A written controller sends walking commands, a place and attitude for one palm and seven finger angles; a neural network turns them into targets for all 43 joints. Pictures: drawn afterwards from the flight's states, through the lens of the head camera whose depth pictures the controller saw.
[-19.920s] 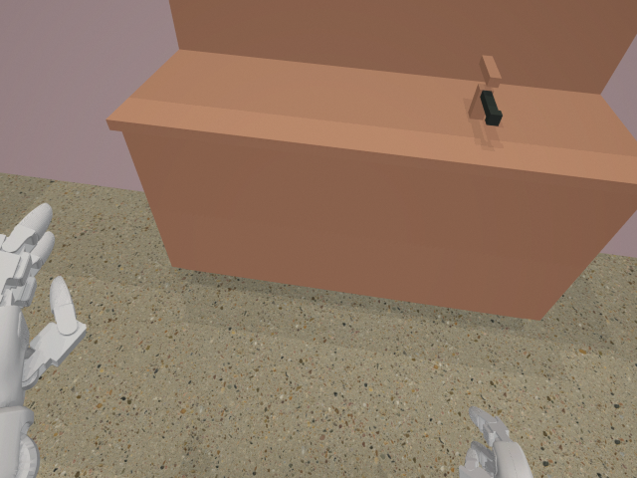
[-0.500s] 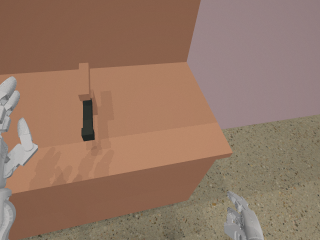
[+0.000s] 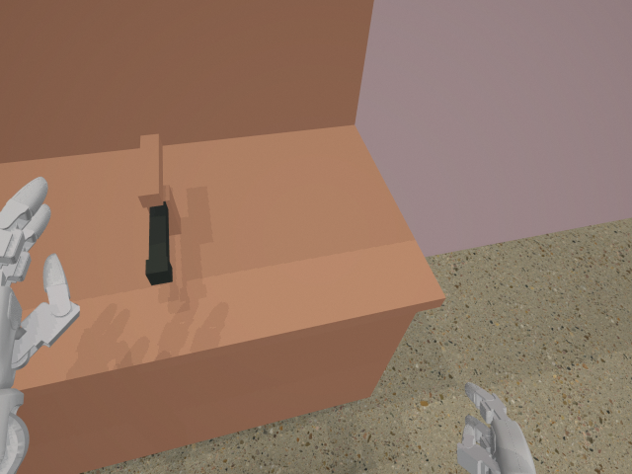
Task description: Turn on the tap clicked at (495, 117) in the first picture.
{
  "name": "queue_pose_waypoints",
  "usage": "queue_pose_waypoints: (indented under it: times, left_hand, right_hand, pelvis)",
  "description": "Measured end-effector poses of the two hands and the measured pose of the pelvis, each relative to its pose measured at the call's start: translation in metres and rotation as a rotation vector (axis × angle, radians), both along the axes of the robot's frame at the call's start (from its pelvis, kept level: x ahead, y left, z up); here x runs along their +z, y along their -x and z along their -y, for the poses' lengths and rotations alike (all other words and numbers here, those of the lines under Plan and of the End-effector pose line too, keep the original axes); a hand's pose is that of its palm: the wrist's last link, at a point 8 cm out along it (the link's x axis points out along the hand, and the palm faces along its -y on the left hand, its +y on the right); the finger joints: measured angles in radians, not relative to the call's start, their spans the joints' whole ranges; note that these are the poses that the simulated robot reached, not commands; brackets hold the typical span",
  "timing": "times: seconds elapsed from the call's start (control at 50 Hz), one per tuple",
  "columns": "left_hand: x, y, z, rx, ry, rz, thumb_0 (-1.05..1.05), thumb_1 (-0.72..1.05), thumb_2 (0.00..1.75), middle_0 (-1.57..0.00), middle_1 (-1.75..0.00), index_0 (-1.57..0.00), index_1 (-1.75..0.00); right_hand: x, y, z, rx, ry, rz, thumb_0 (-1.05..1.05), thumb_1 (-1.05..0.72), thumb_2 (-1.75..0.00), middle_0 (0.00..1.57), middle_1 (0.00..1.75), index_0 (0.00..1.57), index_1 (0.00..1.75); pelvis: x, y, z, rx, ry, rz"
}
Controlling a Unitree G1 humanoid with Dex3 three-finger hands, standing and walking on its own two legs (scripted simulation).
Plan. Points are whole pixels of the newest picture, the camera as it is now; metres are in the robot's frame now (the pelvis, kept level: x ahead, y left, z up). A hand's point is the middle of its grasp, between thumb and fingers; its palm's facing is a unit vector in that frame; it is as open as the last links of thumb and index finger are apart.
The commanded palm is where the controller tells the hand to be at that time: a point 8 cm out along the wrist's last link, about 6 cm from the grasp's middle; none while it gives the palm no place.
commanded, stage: shuffle to correct the standing spot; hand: left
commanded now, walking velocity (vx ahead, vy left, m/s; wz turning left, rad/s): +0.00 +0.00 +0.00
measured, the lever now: (159, 271) +0.35 +0.25 +0.02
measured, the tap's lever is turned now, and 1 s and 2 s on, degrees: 0 0 0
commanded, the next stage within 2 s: come to a stop and stand still in 0.66 s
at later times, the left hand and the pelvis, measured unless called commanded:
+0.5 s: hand (120, 310) +0.22 +0.20 +0.16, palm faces +0.35 -0.85 -0.39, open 7.4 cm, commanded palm +0.16 +0.24 +0.17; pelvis +0.00 -0.04 +0.00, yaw +0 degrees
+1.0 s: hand (146, 299) +0.24 +0.19 +0.15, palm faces +0.32 -0.85 -0.42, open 7.4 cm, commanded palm +0.18 +0.23 +0.17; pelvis +0.02 -0.05 +0.00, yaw +0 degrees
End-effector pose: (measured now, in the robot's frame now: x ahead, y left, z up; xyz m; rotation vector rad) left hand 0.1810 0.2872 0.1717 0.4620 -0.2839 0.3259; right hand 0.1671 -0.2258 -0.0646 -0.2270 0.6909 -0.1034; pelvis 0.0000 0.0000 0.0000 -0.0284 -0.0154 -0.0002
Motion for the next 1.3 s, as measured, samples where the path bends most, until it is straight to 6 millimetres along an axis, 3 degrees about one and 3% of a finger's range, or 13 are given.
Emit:
queue_pose_waypoints:
  times: [0.26,0.42,0.74,0.86,1.0,1.3]
  left_hand:
    - [0.002,0.0,0.01,0.009,0.009,-0.01,0.01,0.88,0.9,-0.21,-0.3,-0.21,-0.31]
    - [0.003,-0.002,0.03,-0.002,0.013,-0.012,0.01,0.89,0.9,-0.21,-0.3,-0.21,-0.31]
    - [0.0,-0.012,0.066,-0.036,-0.001,-0.068,0.01,0.88,0.9,-0.21,-0.3,-0.21,-0.31]
    - [0.0,-0.018,0.07,-0.047,-0.01,-0.072,0.01,0.88,0.9,-0.21,-0.3,-0.21,-0.31]
    - [0.0,-0.019,0.058,-0.015,-0.009,-0.076,0.01,0.88,0.9,-0.21,-0.3,-0.21,-0.31]
    - [0.0,-0.016,0.023,0.025,0.028,-0.042,0.01,0.89,0.9,-0.21,-0.3,-0.21,-0.31]
  right_hand:
    - [0.002,-0.004,0.009,-0.003,-0.016,0.006,0.01,-0.9,-0.9,0.21,0.3,0.2,0.3]
    - [0.0,-0.006,0.018,0.01,-0.044,0.008,0.01,-0.9,-0.9,0.21,0.3,0.2,0.3]
    - [-0.009,0.0,0.073,-0.058,-0.001,-0.033,0.01,-0.9,-0.9,0.21,0.3,0.2,0.3]
    - [-0.01,0.002,0.083,-0.086,0.013,-0.044,0.01,-0.9,-0.9,0.2,0.3,0.2,0.3]
    - [-0.011,-0.004,0.071,-0.084,0.005,-0.052,0.01,-0.9,-0.9,0.2,0.3,0.2,0.3]
    - [0.0,-0.033,0.008,0.011,-0.036,0.001,0.01,-0.9,-0.9,0.21,0.3,0.2,0.3]
  pelvis:
    - [0.001,0.0,0.014,0.0,-0.006,-0.003]
    - [0.0,0.001,0.03,0.002,-0.007,-0.01]
    - [-0.005,-0.005,0.061,-0.006,0.002,-0.026]
    - [-0.006,-0.01,0.063,-0.004,0.003,-0.028]
    - [-0.004,-0.019,0.054,0.001,-0.001,-0.018]
    - [0.0,-0.022,0.024,0.011,-0.005,-0.008]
